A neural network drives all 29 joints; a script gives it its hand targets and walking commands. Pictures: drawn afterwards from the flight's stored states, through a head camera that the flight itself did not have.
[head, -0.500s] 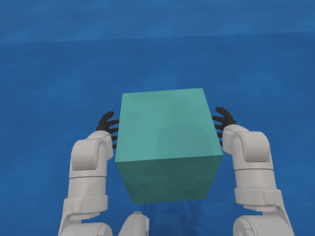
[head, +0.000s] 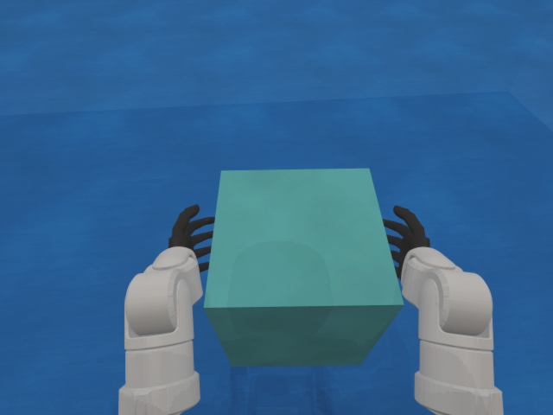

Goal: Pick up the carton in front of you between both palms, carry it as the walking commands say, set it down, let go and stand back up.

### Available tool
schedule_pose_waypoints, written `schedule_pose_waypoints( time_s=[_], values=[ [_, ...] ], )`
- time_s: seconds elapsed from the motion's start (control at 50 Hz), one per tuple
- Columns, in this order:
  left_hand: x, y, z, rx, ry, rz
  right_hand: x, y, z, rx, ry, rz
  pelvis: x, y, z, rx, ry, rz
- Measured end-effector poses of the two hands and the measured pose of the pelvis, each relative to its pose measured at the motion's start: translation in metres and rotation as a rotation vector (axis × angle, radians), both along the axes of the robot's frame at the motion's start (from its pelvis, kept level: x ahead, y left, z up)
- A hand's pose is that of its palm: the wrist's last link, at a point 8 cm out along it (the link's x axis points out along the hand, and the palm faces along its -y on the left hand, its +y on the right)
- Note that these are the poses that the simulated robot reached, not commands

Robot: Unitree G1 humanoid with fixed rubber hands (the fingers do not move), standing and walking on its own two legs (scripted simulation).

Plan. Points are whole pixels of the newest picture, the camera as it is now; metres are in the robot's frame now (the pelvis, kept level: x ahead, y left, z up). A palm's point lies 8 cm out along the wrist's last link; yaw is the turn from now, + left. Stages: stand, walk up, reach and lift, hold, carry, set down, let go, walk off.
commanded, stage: carry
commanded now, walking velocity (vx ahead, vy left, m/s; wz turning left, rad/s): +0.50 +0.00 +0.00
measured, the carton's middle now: (295, 274) +0.34 -0.01 +0.02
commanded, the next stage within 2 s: none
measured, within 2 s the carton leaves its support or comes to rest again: neither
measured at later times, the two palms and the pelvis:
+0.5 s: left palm (214, 164) +0.53 +0.12 +0.07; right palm (376, 158) +0.55 -0.18 +0.07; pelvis +0.30 -0.04 +0.00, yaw +3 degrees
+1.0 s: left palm (209, 66) +0.87 +0.16 +0.09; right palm (333, 65) +0.86 -0.14 +0.09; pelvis +0.60 +0.01 +0.00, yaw +1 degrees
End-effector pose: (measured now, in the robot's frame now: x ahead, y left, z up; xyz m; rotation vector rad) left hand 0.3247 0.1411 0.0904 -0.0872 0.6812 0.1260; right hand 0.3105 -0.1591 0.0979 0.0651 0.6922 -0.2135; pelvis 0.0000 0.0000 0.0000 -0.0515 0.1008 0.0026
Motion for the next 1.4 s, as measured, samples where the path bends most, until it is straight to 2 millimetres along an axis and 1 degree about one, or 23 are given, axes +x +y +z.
schedule_pose_waypoints(
  time_s=[0.06, 0.12, 0.2, 0.22, 0.26, 0.32, 0.38, 0.44, 0.52, 0.6, 0.64, 0.7, 0.78, 0.86, 0.98, 1.04, 1.1, 1.14, 1.18, 1.22, 1.28, 1.34, 1.4],
  values=[
    [0.019, -0.001, -0.001, -0.009, -0.014, 0.032, 0.027, 0.001, 0.000, 0.032, -0.017, 0.028, 0.042, -0.008, -0.003, 0.009, -0.009, 0.003],
    [0.043, -0.006, -0.005, 0.003, -0.022, 0.039, 0.057, -0.003, -0.009, 0.031, -0.022, 0.059, 0.085, -0.018, -0.010, 0.024, -0.021, 0.007],
    [0.083, -0.017, -0.020, 0.050, -0.016, 0.048, 0.104, -0.014, -0.032, 0.032, -0.017, 0.104, 0.144, -0.034, -0.030, 0.029, -0.044, 0.029],
    [0.091, -0.020, -0.025, 0.062, 0.002, 0.048, 0.114, -0.016, -0.039, 0.037, 0.001, 0.110, 0.155, -0.037, -0.031, 0.021, -0.044, 0.036],
    [0.104, -0.022, -0.034, 0.066, 0.057, 0.056, 0.129, -0.018, -0.049, 0.035, 0.056, 0.124, 0.174, -0.042, -0.028, 0.027, -0.042, 0.051],
    [0.119, -0.023, -0.041, 0.063, 0.118, 0.073, 0.151, -0.019, -0.054, 0.022, 0.116, 0.151, 0.201, -0.048, -0.018, 0.041, -0.042, 0.058],
    [0.141, -0.023, -0.037, 0.063, 0.125, 0.083, 0.178, -0.019, -0.049, 0.017, 0.123, 0.166, 0.230, -0.050, -0.010, 0.052, -0.040, 0.056],
    [0.172, -0.023, -0.029, 0.063, 0.101, 0.082, 0.208, -0.019, -0.041, 0.013, 0.099, 0.166, 0.262, -0.049, -0.005, 0.061, -0.036, 0.052],
    [0.222, -0.018, -0.017, 0.064, 0.052, 0.069, 0.253, -0.015, -0.030, 0.011, 0.050, 0.151, 0.310, -0.041, -0.005, 0.064, -0.038, 0.049],
    [0.280, -0.007, -0.010, 0.058, -0.005, 0.056, 0.307, -0.004, -0.021, 0.006, -0.006, 0.133, 0.364, -0.027, -0.012, 0.056, -0.042, 0.045],
    [0.312, 0.002, -0.011, 0.049, -0.027, 0.052, 0.337, 0.005, -0.020, 0.000, -0.028, 0.127, 0.394, -0.018, -0.020, 0.052, -0.046, 0.038],
    [0.361, 0.016, -0.021, 0.029, -0.038, 0.046, 0.383, 0.019, -0.024, -0.019, -0.038, 0.120, 0.435, -0.003, -0.032, 0.073, -0.052, 0.021],
    [0.410, 0.022, -0.027, 0.020, 0.045, 0.023, 0.424, 0.025, -0.031, -0.016, 0.046, 0.092, 0.474, 0.009, -0.022, 0.057, -0.041, 0.001],
    [0.454, 0.021, -0.022, 0.015, 0.068, 0.003, 0.461, 0.024, -0.025, -0.015, 0.070, 0.067, 0.516, 0.013, -0.009, 0.041, -0.033, 0.004],
    [0.528, 0.018, -0.004, 0.024, 0.010, 0.011, 0.538, 0.021, -0.008, -0.011, 0.012, 0.074, 0.589, 0.008, -0.003, 0.036, -0.028, 0.013],
    [0.568, 0.013, -0.003, 0.032, -0.007, 0.025, 0.583, 0.015, -0.008, -0.004, -0.006, 0.088, 0.633, -0.001, -0.007, 0.043, -0.031, 0.015],
    [0.611, 0.003, -0.010, 0.048, -0.005, 0.038, 0.630, 0.006, -0.020, 0.009, -0.004, 0.102, 0.681, -0.012, -0.018, 0.053, -0.039, 0.024],
    [0.642, -0.005, -0.020, 0.061, -0.003, 0.048, 0.664, -0.002, -0.034, 0.022, -0.004, 0.113, 0.714, -0.021, -0.030, 0.054, -0.051, 0.037],
    [0.668, -0.010, -0.031, 0.080, 0.035, 0.050, 0.693, -0.007, -0.049, 0.039, 0.034, 0.119, 0.739, -0.028, -0.033, 0.039, -0.048, 0.046],
    [0.687, -0.012, -0.040, 0.080, 0.093, 0.061, 0.714, -0.009, -0.058, 0.042, 0.092, 0.128, 0.759, -0.034, -0.027, 0.049, -0.042, 0.058],
    [0.711, -0.012, -0.043, 0.078, 0.142, 0.081, 0.745, -0.009, -0.060, 0.036, 0.139, 0.154, 0.790, -0.038, -0.015, 0.063, -0.032, 0.065],
    [0.741, -0.011, -0.036, 0.079, 0.133, 0.093, 0.779, -0.007, -0.054, 0.031, 0.130, 0.170, 0.822, -0.040, -0.007, 0.074, -0.024, 0.060],
    [0.777, -0.008, -0.026, 0.076, 0.097, 0.093, 0.814, -0.005, -0.044, 0.025, 0.094, 0.171, 0.859, -0.037, -0.002, 0.080, -0.018, 0.054]
  ],
)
